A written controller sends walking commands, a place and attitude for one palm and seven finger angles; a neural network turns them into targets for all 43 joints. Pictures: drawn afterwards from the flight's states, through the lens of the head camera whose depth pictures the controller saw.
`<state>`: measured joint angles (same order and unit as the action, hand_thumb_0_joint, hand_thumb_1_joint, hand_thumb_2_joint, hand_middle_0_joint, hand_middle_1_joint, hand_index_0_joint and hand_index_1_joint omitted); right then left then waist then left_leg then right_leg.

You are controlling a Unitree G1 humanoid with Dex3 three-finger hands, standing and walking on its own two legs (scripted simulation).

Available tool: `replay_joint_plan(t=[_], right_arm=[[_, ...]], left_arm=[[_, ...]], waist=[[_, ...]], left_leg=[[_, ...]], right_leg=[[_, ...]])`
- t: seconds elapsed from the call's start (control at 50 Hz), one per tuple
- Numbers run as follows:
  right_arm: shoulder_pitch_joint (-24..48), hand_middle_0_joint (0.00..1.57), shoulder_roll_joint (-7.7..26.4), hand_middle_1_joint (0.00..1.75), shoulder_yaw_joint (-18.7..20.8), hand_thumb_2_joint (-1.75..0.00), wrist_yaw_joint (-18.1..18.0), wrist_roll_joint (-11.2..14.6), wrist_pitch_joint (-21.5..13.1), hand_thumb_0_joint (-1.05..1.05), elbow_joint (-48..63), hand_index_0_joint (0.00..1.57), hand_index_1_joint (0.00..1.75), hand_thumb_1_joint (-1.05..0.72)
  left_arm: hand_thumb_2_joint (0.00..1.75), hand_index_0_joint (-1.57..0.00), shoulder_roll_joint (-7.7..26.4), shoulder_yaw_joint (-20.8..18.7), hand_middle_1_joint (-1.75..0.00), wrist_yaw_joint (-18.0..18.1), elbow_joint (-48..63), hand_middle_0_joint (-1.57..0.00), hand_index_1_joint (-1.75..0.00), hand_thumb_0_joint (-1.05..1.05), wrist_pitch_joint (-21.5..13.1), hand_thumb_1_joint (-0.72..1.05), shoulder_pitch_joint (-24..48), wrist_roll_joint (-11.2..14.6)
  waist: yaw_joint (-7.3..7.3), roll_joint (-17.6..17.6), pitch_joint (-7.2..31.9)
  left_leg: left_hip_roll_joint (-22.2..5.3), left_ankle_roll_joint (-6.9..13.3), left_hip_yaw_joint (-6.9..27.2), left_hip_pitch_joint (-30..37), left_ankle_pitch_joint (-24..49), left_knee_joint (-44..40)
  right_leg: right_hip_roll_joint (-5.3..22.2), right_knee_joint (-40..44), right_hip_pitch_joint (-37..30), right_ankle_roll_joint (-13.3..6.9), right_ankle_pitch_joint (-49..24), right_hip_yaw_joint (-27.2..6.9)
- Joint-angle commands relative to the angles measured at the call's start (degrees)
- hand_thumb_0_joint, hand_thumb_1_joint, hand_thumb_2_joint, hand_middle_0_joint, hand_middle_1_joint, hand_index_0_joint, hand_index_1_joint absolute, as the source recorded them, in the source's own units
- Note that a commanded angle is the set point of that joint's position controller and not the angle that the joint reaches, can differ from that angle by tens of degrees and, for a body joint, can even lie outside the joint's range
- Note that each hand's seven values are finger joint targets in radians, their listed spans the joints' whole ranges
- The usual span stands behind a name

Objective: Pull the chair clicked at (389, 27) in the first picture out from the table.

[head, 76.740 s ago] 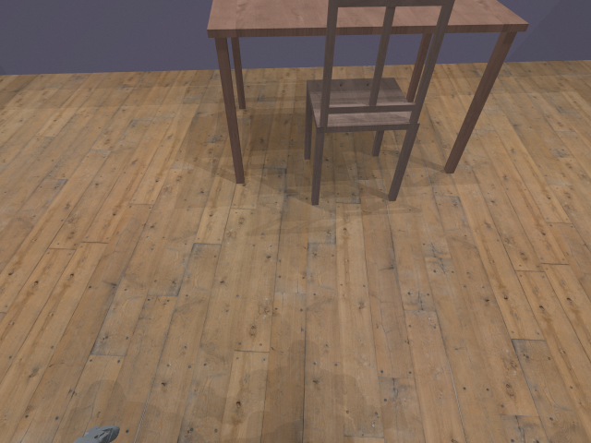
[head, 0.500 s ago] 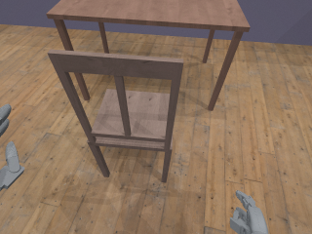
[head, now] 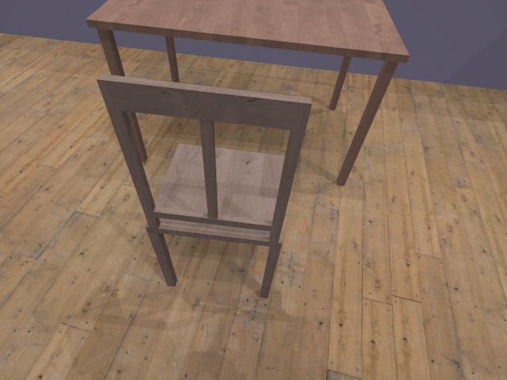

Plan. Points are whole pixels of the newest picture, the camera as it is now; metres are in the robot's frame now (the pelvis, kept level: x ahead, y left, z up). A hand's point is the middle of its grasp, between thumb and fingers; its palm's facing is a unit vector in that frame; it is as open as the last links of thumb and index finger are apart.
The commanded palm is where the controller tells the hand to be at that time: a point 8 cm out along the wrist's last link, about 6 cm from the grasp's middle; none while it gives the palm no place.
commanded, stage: let the arm hang, fingers relaxed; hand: left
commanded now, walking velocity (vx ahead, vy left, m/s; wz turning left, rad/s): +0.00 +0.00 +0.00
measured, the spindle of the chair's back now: (210, 175) +0.56 +0.13 -0.07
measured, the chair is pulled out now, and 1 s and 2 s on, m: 0.50 0.50 0.50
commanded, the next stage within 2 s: look to check the result in 0.74 s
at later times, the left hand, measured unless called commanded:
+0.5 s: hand out of the picture +0.00 +0.17 -0.17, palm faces +0.00 -0.98 -0.19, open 7.3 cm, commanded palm none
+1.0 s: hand out of the picture +0.00 +0.16 -0.17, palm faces +0.01 -0.98 -0.17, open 7.3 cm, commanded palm none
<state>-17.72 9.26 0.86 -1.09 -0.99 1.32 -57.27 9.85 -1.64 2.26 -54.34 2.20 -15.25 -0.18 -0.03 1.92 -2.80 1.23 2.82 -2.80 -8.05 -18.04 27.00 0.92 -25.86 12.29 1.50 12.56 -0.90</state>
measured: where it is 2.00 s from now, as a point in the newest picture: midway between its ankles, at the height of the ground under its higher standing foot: outside the picture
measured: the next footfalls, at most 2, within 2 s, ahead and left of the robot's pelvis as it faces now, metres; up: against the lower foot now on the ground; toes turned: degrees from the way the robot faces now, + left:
none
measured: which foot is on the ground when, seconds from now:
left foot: down 0.00-1.00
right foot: down 0.00-1.00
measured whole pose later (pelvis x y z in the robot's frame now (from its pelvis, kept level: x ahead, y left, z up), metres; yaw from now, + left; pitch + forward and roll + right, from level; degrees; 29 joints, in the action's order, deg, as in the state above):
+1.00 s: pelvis +0.01 +0.00 +0.00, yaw -1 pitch -2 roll -1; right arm -19.0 6.3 1.6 -2.6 -0.3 -0.4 -65.5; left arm 6.8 0.4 2.8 -65.2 0.4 -16.7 -0.1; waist -0.6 -0.5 -2.8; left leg 1.6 3.1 -3.9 -4.0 -16.4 21.7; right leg 1.1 -22.0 9.3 2.0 11.3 -2.1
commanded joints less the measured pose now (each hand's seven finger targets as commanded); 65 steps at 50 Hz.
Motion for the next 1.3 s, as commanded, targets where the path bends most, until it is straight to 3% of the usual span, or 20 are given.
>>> replay_joint_plan(t=[0.0,0.04,0.14,0.32,0.54,0.6,0.84,0.9,1.02,1.06,1.28], right_arm=[[-1.27,0.20,6.15,0.30,1.50,-0.90,-0.90,0.06,-1.68,0.00,1.30,0.20,0.30,-0.90],[-2.71,0.20,6.31,0.30,1.67,-0.90,-1.01,0.26,-1.57,0.00,0.25,0.20,0.30,-0.90],[-5.49,0.20,5.36,0.30,1.39,-0.90,-1.30,0.43,-1.61,0.00,-2.81,0.20,0.30,-0.90],[-6.79,0.20,3.39,0.30,1.17,-0.90,-1.49,0.42,-1.85,0.00,-5.77,0.20,0.30,-0.90],[-6.21,0.20,2.08,0.30,1.35,-0.90,-1.62,0.43,-1.95,0.00,-6.38,0.20,0.30,-0.90],[-6.10,0.20,2.09,0.30,1.44,-0.90,-1.68,0.37,-2.14,0.00,-6.51,0.20,0.30,-0.90],[-6.16,0.20,2.03,0.30,1.41,-0.90,-1.95,0.51,-2.11,0.00,-7.09,0.20,0.30,-0.90],[-6.23,0.20,1.93,0.30,1.32,-0.90,-1.97,0.44,-2.20,0.00,-7.30,0.20,0.30,-0.90],[-6.68,0.20,1.88,0.30,1.36,-0.90,-2.10,0.45,-2.28,0.00,-7.49,0.20,0.30,-0.90],[-6.54,0.20,1.81,0.30,1.32,-0.90,-2.06,0.50,-2.18,0.00,-7.58,0.20,0.30,-0.90],[-6.80,0.20,1.82,0.30,1.40,-0.90,-2.23,0.49,-2.24,0.00,-7.65,0.20,0.30,-0.90]], left_arm=[[0.90,-0.20,6.28,-0.35,-0.30,-0.25,-0.86,-0.20,-0.30,0.00,-1.99,0.90,-1.73,-0.39],[0.90,-0.20,6.23,0.05,-0.30,-0.19,-2.49,-0.20,-0.30,0.00,-2.09,0.90,-1.95,-0.24],[0.90,-0.20,5.70,0.85,-0.30,0.10,-5.69,-0.20,-0.30,0.00,-2.21,0.90,-2.80,-0.04],[0.90,-0.20,4.07,1.24,-0.30,0.57,-8.52,-0.20,-0.30,0.00,-2.46,0.90,-4.46,-0.07],[0.90,-0.20,2.76,1.09,-0.30,0.74,-8.83,-0.20,-0.30,0.00,-2.56,0.90,-5.18,-0.22],[0.90,-0.20,2.57,1.00,-0.30,0.74,-8.86,-0.20,-0.30,0.00,-2.76,0.90,-5.44,-0.22],[0.90,-0.20,2.37,0.99,-0.30,0.86,-9.19,-0.20,-0.30,0.00,-2.69,0.90,-5.42,-0.14],[0.90,-0.20,2.13,1.02,-0.30,0.82,-9.30,-0.20,-0.30,0.00,-2.56,0.90,-5.54,-0.10],[0.90,-0.20,1.95,0.92,-0.30,0.86,-9.49,-0.20,-0.30,0.00,-2.65,0.90,-5.59,-0.07],[0.90,-0.20,2.08,0.99,-0.30,0.86,-9.43,-0.20,-0.30,0.00,-2.54,0.90,-5.41,-0.08],[0.90,-0.20,1.99,0.89,-0.30,0.90,-9.56,-0.20,-0.30,0.00,-2.48,0.90,-5.39,-0.08]], waist=[[0.11,-7.53,0.45],[-0.03,-3.37,-0.13],[-0.38,-1.48,-1.28],[-0.52,-0.91,-2.32],[-0.44,-3.33,-4.60],[-0.65,-1.84,-2.39],[-0.66,-1.80,-3.24],[-0.54,-3.39,-3.39],[-0.64,-2.28,-2.05],[-0.55,-2.55,-3.57],[-0.63,-2.49,-3.04]], left_leg=[[-6.65,0.81,7.17,-2.61,7.99,-9.97],[-7.04,0.85,7.24,-2.03,7.68,-10.22],[-6.99,0.64,6.54,-0.68,9.49,-10.13],[-6.66,0.46,5.73,0.67,11.07,-10.05],[-6.63,0.37,5.19,-0.13,10.80,-10.32],[-6.68,0.39,5.21,1.69,13.26,-9.79],[-6.78,0.25,5.08,2.08,14.91,-9.62],[-6.79,0.23,5.00,1.92,14.79,-9.90],[-6.76,0.26,5.17,2.90,16.73,-9.42],[-6.74,0.23,5.24,1.99,15.95,-9.69],[-6.80,0.18,5.04,3.17,18.59,-9.22]], right_leg=[[2.35,5.14,-3.42,-3.38,-5.49,-2.60],[2.58,6.00,-3.04,-3.21,-5.06,-2.43],[3.10,6.71,-2.25,-3.21,-5.99,-2.92],[3.41,7.10,-1.08,-2.95,-7.08,-3.76],[3.11,7.25,-0.02,-2.86,-6.53,-3.68],[3.31,6.70,-0.74,-2.90,-8.96,-3.85],[3.28,6.70,-1.22,-2.93,-10.04,-3.47],[3.36,6.49,-1.24,-2.88,-9.13,-3.34],[3.47,6.33,-2.05,-2.93,-10.83,-3.34],[3.44,6.48,-1.66,-2.92,-10.02,-3.16],[3.43,5.98,-2.00,-2.93,-11.51,-2.90]])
